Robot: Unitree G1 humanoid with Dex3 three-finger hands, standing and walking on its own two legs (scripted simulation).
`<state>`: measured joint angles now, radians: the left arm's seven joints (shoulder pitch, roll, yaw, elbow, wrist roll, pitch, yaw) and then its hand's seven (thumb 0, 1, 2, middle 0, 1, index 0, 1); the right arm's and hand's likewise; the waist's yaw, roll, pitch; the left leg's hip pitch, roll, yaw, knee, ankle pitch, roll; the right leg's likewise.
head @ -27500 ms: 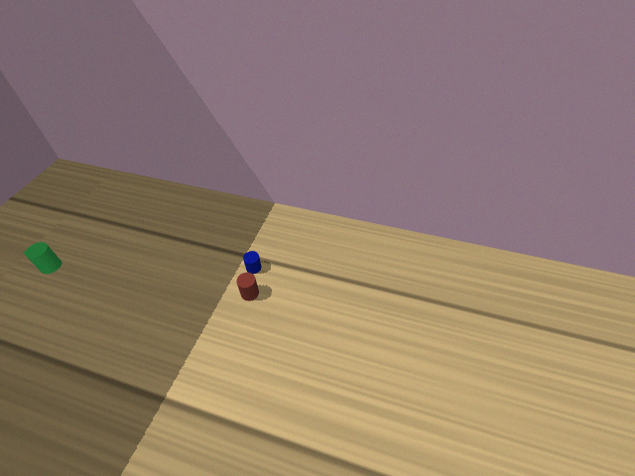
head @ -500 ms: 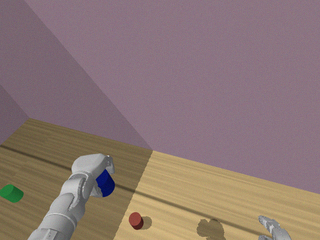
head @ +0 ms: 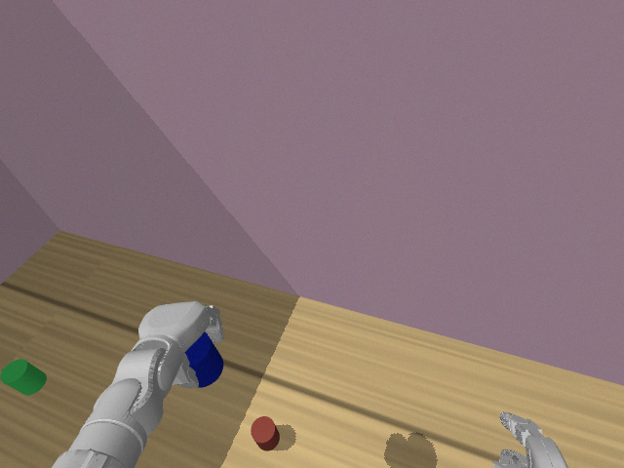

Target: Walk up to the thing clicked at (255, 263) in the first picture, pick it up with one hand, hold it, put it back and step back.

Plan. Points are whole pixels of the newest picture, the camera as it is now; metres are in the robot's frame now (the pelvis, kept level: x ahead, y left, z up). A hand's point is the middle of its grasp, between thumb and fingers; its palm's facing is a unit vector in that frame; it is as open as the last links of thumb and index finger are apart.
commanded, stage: hold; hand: left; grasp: from above
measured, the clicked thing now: (197, 358) +0.31 +0.22 -0.07
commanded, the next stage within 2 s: crouch in 0.34 s
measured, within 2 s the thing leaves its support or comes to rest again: neither
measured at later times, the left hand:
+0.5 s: hand (187, 347) +0.30 +0.22 -0.03, palm faces -0.44 -0.06 -0.90, open 8.5 cm
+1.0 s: hand (217, 366) +0.35 +0.23 -0.20, palm faces -0.40 +0.06 -0.91, open 8.5 cm
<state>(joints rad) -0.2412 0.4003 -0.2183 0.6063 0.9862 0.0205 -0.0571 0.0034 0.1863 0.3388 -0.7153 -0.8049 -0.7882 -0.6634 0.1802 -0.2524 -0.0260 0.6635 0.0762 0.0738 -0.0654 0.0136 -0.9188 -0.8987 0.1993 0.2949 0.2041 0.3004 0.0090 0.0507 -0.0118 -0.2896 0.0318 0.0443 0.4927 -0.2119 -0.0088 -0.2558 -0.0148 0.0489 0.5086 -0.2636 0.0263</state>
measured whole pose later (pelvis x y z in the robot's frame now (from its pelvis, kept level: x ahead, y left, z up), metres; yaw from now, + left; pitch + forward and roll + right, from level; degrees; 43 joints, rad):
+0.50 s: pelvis +0.01 +0.00 +0.00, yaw +0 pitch +1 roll +0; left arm -0.26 0.39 -0.23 0.62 0.98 0.03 -0.05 0.00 0.19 0.35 -0.70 -0.82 -0.77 -0.68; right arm 0.20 -0.25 -0.03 0.67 0.08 0.09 -0.06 0.01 -0.92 -0.90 0.20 0.30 0.20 0.30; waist 0.01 0.05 -0.01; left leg -0.27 0.03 0.05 0.47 -0.21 0.00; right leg -0.23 -0.02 0.05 0.48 -0.26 0.03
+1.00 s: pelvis -0.03 +0.00 -0.10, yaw +1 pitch +21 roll -2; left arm -0.62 0.40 -0.15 1.16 1.17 -0.05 0.33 0.00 0.17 0.39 -0.70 -0.81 -0.78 -0.68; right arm 0.21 -0.28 -0.08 0.71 -0.01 0.04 -0.01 0.01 -0.91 -0.90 0.20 0.30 0.21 0.30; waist -0.09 0.02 -0.13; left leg -1.11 0.05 -0.02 1.18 -0.44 -0.01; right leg -1.04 0.01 0.01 1.17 -0.49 0.04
